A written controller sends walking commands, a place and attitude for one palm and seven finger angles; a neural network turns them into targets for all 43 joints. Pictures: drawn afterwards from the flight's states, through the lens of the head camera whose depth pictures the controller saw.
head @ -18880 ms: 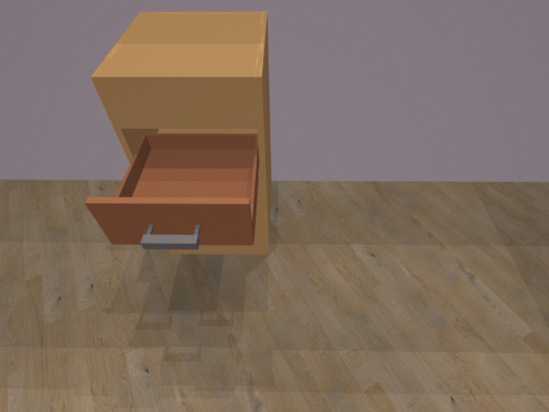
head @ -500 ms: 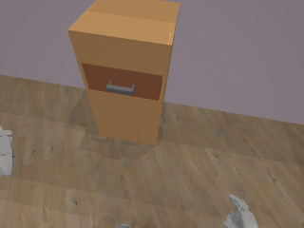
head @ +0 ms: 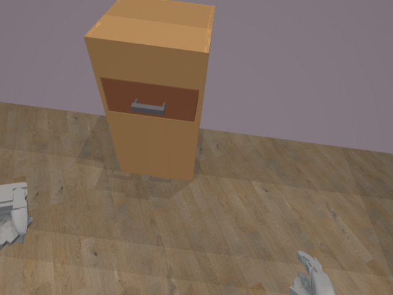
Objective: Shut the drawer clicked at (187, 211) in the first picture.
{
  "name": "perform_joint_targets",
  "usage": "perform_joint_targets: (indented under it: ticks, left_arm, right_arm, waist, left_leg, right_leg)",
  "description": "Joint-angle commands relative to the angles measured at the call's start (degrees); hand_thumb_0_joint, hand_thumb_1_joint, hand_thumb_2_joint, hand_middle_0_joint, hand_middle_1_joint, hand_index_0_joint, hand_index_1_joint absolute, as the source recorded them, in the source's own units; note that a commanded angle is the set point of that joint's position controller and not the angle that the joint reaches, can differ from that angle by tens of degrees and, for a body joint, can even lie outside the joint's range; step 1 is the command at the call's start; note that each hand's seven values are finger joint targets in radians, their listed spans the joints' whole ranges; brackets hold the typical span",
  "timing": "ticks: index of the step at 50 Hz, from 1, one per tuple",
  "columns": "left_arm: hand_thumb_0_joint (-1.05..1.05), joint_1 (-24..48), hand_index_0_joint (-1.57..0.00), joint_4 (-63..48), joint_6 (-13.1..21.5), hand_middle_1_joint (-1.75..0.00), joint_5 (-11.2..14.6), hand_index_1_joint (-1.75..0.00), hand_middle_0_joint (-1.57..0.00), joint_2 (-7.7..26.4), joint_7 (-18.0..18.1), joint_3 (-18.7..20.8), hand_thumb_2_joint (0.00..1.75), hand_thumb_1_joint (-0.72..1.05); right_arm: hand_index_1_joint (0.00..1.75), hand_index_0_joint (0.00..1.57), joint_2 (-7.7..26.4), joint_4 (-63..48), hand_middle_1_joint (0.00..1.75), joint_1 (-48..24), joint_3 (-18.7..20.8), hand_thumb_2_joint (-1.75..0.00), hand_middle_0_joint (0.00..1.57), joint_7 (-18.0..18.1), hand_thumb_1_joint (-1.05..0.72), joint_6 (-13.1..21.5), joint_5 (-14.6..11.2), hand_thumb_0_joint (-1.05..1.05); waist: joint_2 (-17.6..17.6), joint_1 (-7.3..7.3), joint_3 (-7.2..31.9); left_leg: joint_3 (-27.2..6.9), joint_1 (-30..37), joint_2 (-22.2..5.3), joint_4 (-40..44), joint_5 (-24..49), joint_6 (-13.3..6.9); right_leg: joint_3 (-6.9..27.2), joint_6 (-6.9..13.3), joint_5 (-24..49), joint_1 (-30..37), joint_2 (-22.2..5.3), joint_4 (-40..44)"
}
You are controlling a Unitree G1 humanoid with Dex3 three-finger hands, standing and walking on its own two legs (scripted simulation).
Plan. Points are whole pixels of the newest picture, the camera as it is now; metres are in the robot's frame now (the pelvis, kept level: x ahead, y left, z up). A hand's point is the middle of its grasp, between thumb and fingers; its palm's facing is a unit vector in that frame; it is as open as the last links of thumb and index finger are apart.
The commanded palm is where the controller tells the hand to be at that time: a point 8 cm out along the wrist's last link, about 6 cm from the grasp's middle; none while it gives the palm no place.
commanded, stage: stop stepping back and stand still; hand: left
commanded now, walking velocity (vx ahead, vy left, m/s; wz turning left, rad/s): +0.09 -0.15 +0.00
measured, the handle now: (149, 105) +0.83 +0.23 -0.19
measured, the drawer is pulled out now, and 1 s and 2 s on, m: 0.00 0.00 0.00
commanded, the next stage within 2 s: let the arm hang, fingers relaxed in 0.72 s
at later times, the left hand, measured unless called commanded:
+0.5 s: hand (36, 226) +0.18 +0.24 +0.15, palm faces +0.37 -0.83 -0.42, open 3.3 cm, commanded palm +0.12 +0.27 +0.18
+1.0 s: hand out of the picture +0.14 +0.22 -0.09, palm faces +0.07 -0.93 -0.37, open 3.1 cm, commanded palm none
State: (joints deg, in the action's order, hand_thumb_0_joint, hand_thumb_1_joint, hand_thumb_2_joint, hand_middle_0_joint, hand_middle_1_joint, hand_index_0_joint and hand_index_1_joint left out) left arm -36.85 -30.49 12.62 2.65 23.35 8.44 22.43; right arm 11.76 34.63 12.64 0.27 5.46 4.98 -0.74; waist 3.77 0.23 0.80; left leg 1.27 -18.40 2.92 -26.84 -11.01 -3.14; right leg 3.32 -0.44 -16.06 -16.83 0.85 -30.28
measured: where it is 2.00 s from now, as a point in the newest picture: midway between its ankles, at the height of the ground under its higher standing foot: outside the picture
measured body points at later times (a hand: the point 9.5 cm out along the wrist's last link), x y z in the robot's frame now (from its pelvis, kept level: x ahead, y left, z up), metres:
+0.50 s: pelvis -0.01 -0.01 +0.00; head -0.03 +0.00 +0.45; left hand +0.15 +0.28 +0.18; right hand +0.13 -0.26 -0.08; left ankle +0.02 +0.09 -0.74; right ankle -0.05 -0.11 -0.74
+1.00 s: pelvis -0.02 +0.00 -0.01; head -0.02 -0.02 +0.44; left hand +0.13 +0.27 -0.06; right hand +0.13 -0.25 -0.13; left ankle +0.02 +0.09 -0.74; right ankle -0.05 -0.11 -0.74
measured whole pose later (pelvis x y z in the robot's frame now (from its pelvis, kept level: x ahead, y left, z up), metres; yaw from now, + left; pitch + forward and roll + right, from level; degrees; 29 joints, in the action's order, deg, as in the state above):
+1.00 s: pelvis -0.02 +0.00 -0.01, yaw +1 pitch +1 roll +0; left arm -17.5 26.0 -1.6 -1.9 15.0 1.4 4.4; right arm 14.9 46.4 7.8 0.4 -0.3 1.6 0.5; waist -3.1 0.6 1.5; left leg 1.6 -20.3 1.9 -33.2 -13.6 -2.6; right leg -1.7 0.9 -20.5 -13.8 0.3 -33.6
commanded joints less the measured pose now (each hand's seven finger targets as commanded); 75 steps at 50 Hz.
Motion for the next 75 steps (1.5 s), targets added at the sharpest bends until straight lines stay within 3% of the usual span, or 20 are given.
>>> perform_joint_targets:
  ticks: [1,6,11,13,17,21,23,25,29,40,41,43,45,48,50,54,57,59,63,75]
  left_arm:
    - [0.0,5.7,-1.4,-22.7,4.07,-1.6,-1.29,-1.6,-1.4,8.91,0.7,3.62,0.9,0.9]
    - [0.0,0.53,-1.4,-15.43,1.63,-1.6,-1.51,-1.6,-1.4,8.22,1.48,5.08,0.9,0.9]
    - [0.0,3.46,-1.4,-10.84,0.71,-1.6,0.56,-1.6,-1.4,7.46,0.82,4.69,0.9,0.9]
    - [0.0,3.42,-1.4,-11.08,0.11,-1.6,0.77,-1.6,-1.4,6.48,0.83,3.71,0.9,0.9]
    - [0.0,4.76,-1.4,-11.21,0.36,-1.6,0.36,-1.6,-1.4,6.87,1.02,3.2,0.9,0.9]
    - [0.0,6.83,-1.4,-14.78,2.06,-1.6,-0.75,-1.6,-1.4,7.76,0.72,3.79,0.9,0.9]
    - [0.0,5.7,-1.4,-13.29,2.68,-1.6,-1.2,-1.6,-1.4,8.21,0.88,4.55,0.9,0.9]
    - [0.0,4.62,-1.4,-13.05,3.0,-1.6,-0.84,-1.6,-1.4,8.19,0.77,4.7,0.9,0.9]
    - [0.0,0.83,-1.4,-13.09,3.68,-1.6,-0.17,-1.6,-1.4,7.47,0.38,4.62,0.9,0.9]
    - [0.0,-0.55,-1.4,-11.83,2.85,-1.6,0.77,-1.6,-1.4,7.6,0.02,5.23,0.9,0.9]
    - [0.0,9.43,-1.4,35.68,-3.91,-1.6,-3.15,-1.6,-1.4,-0.85,-7.12,-18.92,0.9,0.9]
    - [0.0,8.97,-1.32,37.18,-11.45,-1.51,-4.41,-1.51,-1.32,-2.85,-8.08,-16.18,0.9,0.9]
    - [0.0,11.82,-1.24,42.94,-11.62,-1.43,-4.65,-1.43,-1.24,-3.54,-7.99,-16.81,0.9,0.9]
    - [0.0,16.47,-1.12,52.88,-11.8,-1.3,-4.81,-1.3,-1.12,-2.36,-7.66,-17.69,0.9,0.9]
    - [0.0,19.23,-1.04,59.92,-12.27,-1.21,-4.46,-1.21,-1.04,-1.86,-7.36,-18.28,0.9,0.9]
    - [0.0,18.91,-0.88,71.86,-12.69,-1.04,-3.73,-1.04,-0.88,-2.96,-7.06,-19.94,0.9,0.9]
    - [0.0,16.95,-0.76,78.88,-12.36,-0.91,-3.34,-0.91,-0.76,-3.91,-7.06,-20.2,0.9,0.9]
    - [0.0,16.04,-0.68,82.38,-12.31,-0.82,-3.46,-0.82,-0.68,-4.84,-7.14,-20.08,0.9,0.9]
    - [0.0,15.8,-0.52,87.33,-12.11,-0.65,-3.25,-0.65,-0.52,-5.37,-7.14,-20.95,0.9,0.9]
    - [0.0,13.85,-0.2,93.87,-12.17,-0.3,-3.3,-0.3,-0.2,-7.41,-6.42,-21.53,0.9,0.9]
  right_arm:
    - [0.3,0.2,7.44,-9.35,0.3,-5.53,1.61,-0.9,0.2,0.15,-0.9,6.1,1.28,0.0]
    - [0.3,0.2,7.18,-9.08,0.3,-6.41,0.91,-0.9,0.2,-0.43,-0.9,5.41,1.37,0.0]
    - [0.3,0.2,6.45,-7.86,0.3,-6.6,1.95,-0.9,0.2,-0.49,-0.9,2.63,1.44,0.0]
    - [0.3,0.2,6.14,-7.74,0.3,-6.32,1.79,-0.9,0.2,-0.38,-0.9,1.69,0.86,0.0]
    - [0.3,0.2,6.33,-8.07,0.3,-7.39,0.98,-0.9,0.2,-0.02,-0.9,2.24,0.4,0.0]
    - [0.3,0.2,6.85,-8.26,0.3,-8.04,0.6,-0.9,0.2,0.5,-0.9,3.13,0.9,0.0]
    - [0.3,0.2,6.78,-7.8,0.3,-6.64,0.55,-0.9,0.2,0.59,-0.9,3.69,1.06,0.0]
    - [0.3,0.2,6.99,-8.05,0.3,-6.22,1.07,-0.9,0.2,0.32,-0.9,4.12,0.81,0.0]
    - [0.3,0.2,7.09,-8.09,0.3,-5.61,1.65,-0.9,0.2,-0.59,-0.9,4.16,0.49,0.0]
    - [0.3,0.2,6.69,-9.08,0.3,-6.99,1.79,-0.9,0.2,-0.4,-0.9,2.11,0.14,0.0]
    - [0.3,0.2,13.13,4.37,0.3,-8.79,4.04,-0.9,0.2,-5.38,-0.9,6.41,-1.1,0.0]
    - [0.3,0.2,11.9,4.84,0.3,-2.47,4.34,-0.9,0.2,-5.89,-0.9,0.65,-0.32,0.0]
    - [0.3,0.2,10.21,5.37,0.3,-2.81,2.95,-0.9,0.2,-5.79,-0.9,-0.77,0.62,0.0]
    - [0.3,0.2,9.65,6.77,0.3,-3.61,2.25,-0.9,0.2,-5.39,-0.9,-2.1,1.76,0.0]
    - [0.3,0.2,9.81,8.62,0.3,-4.06,2.14,-0.9,0.2,-5.15,-0.9,-3.27,2.17,0.0]
    - [0.3,0.2,7.39,13.16,0.3,-3.53,1.04,-0.9,0.2,-4.93,-0.9,-4.65,2.19,0.0]
    - [0.3,0.2,6.26,16.34,0.3,-1.31,0.94,-0.9,0.2,-4.42,-0.9,-4.98,1.94,0.0]
    - [0.3,0.2,5.65,18.24,0.3,0.22,1.06,-0.9,0.2,-4.13,-0.9,-5.15,1.95,0.0]
    - [0.3,0.2,5.75,21.67,0.3,3.11,1.38,-0.9,0.2,-3.88,-0.9,-5.38,1.5,0.0]
    - [0.3,0.2,3.6,27.54,0.3,6.54,1.6,-0.9,0.2,-3.73,-0.9,-5.69,1.57,0.0]
  waist:
    - [-13.71,-0.21,6.59]
    - [-11.51,0.14,2.13]
    - [1.58,0.86,2.76]
    - [2.53,1.18,1.25]
    - [-2.06,1.33,-0.62]
    - [-13.53,0.84,-2.66]
    - [-9.82,0.23,-1.18]
    - [-6.18,-0.09,2.5]
    - [-7.03,0.23,6.96]
    - [-5.47,0.39,5.63]
    - [-7.06,2.98,2.96]
    - [-4.5,1.53,5.88]
    - [0.27,0.27,6.09]
    - [8.27,0.19,4.55]
    - [5.02,0.37,1.21]
    - [-10.53,-0.04,-3.17]
    - [-13.43,-0.28,-0.97]
    - [-13.89,-0.17,0.38]
    - [-6.2,0.23,-0.51]
    - [-2.77,0.23,-6.84]
  left_leg:
    - [-17.31,4.4,-16.25,17.84,-9.39,-0.53]
    - [-9.37,-2.62,-10.71,15.75,-20.23,1.72]
    - [-2.41,7.51,-5.0,-5.56,-9.62,3.12]
    - [-1.24,5.97,-5.01,-12.18,-7.08,2.54]
    - [-2.35,6.49,-6.46,-1.01,-4.37,1.15]
    - [-11.13,3.52,-10.54,9.67,-12.12,-0.83]
    - [-12.45,2.16,-11.33,10.38,-6.33,-1.12]
    - [-8.63,4.92,-9.75,6.22,3.8,-0.49]
    - [-4.38,8.73,-7.7,0.95,13.8,0.82]
    - [-3.97,10.43,-7.55,2.05,13.86,1.05]
    - [-4.79,10.62,-9.58,-6.02,26.22,0.9]
    - [-5.98,9.06,-9.82,-4.92,21.34,0.48]
    - [-8.68,4.29,-10.1,-3.57,14.72,-1.23]
    - [-7.36,3.56,-7.45,-4.02,12.39,-0.44]
    - [-7.1,4.38,-6.69,-2.23,9.79,-0.15]
    - [-7.72,3.97,-6.73,3.18,5.43,0.26]
    - [-8.08,5.67,-7.36,4.82,2.61,0.3]
    - [-8.17,6.39,-7.41,5.65,-0.34,0.26]
    - [-8.34,8.2,-8.12,6.36,-1.3,0.14]
    - [-7.51,7.17,-7.81,8.9,-4.69,0.31]
  right_leg:
    - [-0.66,-0.35,-5.01,2.13,-0.5,-6.93]
    - [-3.73,1.24,-4.45,9.14,-0.14,7.32]
    - [8.01,7.17,-20.29,-6.17,-9.22,19.43]
    - [10.3,9.23,-20.79,-8.92,-12.6,19.92]
    - [3.8,5.01,-10.03,-5.37,-8.35,12.6]
    - [-0.88,1.59,-5.13,-2.98,-2.78,5.82]
    - [-1.97,0.94,1.14,1.91,-2.24,4.09]
    - [-0.9,0.98,7.36,4.88,-3.15,5.48]
    - [1.11,1.57,16.69,6.71,-4.99,6.88]
    - [0.66,0.99,16.0,4.63,-4.26,9.48]
    - [-3.42,1.81,22.26,-3.37,-6.75,-0.33]
    - [-1.89,1.15,12.6,-1.78,-6.09,0.57]
    - [-1.93,1.63,6.83,-0.05,-5.18,0.26]
    - [0.8,3.25,12.56,2.92,-6.72,3.67]
    - [1.66,3.74,10.33,1.42,-7.13,5.58]
    - [1.65,3.56,2.03,1.78,-5.88,8.67]
    - [1.41,3.81,0.99,4.18,-5.5,10.59]
    - [0.77,4.13,0.35,5.34,-5.32,11.37]
    - [0.26,4.21,-0.84,3.9,-5.32,13.14]
    - [0.56,4.17,-5.88,-0.45,-5.23,14.12]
